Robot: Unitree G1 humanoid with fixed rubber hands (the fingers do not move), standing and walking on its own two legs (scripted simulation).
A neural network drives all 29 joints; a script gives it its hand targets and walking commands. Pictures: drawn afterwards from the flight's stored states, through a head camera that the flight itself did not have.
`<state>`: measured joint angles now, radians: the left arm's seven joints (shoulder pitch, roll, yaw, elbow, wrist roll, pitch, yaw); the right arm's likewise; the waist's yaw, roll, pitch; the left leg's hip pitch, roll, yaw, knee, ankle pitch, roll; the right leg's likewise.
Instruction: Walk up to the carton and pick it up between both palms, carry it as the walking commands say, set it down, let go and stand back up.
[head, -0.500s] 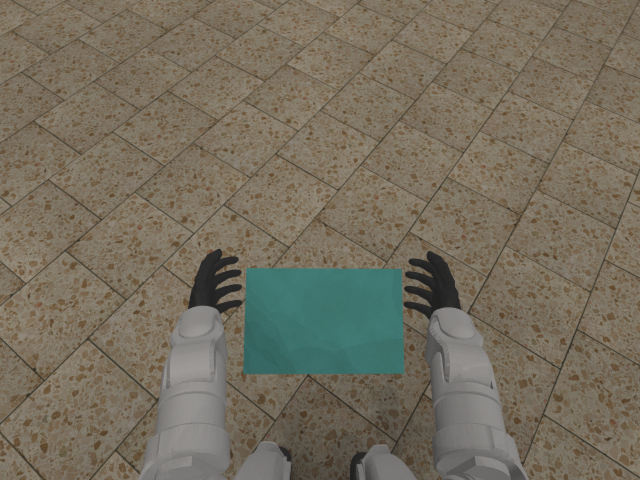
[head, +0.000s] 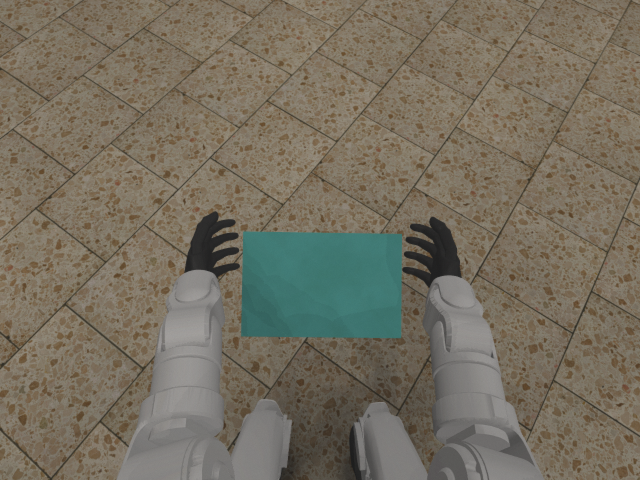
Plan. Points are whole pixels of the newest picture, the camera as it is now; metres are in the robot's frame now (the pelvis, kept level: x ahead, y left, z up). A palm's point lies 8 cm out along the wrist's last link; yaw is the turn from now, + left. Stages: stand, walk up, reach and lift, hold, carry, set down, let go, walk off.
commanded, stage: set down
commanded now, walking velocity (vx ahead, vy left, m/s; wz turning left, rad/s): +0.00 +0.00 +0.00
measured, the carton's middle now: (321, 281) +0.42 +0.01 -0.17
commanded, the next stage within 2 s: none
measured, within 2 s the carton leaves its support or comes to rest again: neither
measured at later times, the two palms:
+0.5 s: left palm (222, 279) +0.41 +0.16 -0.16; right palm (421, 286) +0.40 -0.15 -0.15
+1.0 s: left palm (234, 286) +0.43 +0.16 -0.25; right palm (406, 291) +0.42 -0.15 -0.24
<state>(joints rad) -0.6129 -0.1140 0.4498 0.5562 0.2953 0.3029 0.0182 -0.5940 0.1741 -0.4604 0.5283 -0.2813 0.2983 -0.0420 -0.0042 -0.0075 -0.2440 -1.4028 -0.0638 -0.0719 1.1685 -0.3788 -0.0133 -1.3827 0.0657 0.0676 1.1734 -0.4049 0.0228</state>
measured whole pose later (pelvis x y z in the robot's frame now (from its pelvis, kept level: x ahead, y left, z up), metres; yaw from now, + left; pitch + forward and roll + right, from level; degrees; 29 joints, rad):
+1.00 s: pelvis -0.04 +0.00 -0.15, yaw -1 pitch +47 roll -1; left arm -0.95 0.05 0.36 0.77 0.15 0.23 0.12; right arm -0.91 0.05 -0.43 0.69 -0.15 0.22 -0.16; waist -0.01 -0.01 -0.21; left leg -2.05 -0.12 -0.09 1.73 -0.48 -0.05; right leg -2.03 0.13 0.07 1.73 -0.51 0.06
